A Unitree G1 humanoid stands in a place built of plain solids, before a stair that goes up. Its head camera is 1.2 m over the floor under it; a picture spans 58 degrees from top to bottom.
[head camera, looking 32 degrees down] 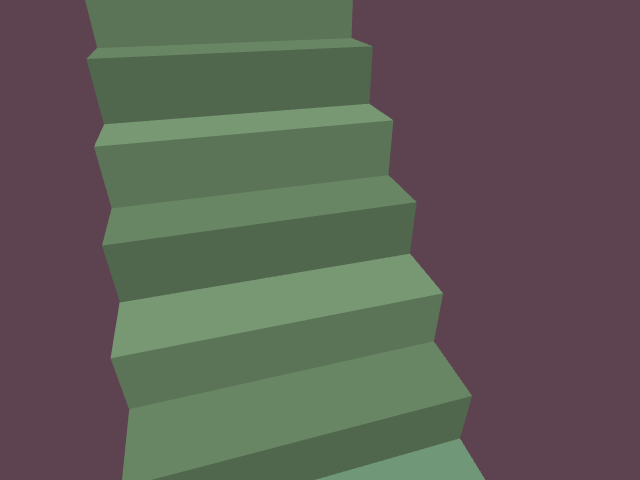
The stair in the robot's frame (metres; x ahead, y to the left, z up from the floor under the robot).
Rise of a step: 0.20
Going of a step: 0.22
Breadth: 0.91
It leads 16 degrees to the left of straight ahead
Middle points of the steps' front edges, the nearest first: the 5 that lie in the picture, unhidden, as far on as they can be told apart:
0.66 0.02 0.20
0.87 0.08 0.39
1.08 0.14 0.59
1.29 0.20 0.78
1.50 0.25 0.98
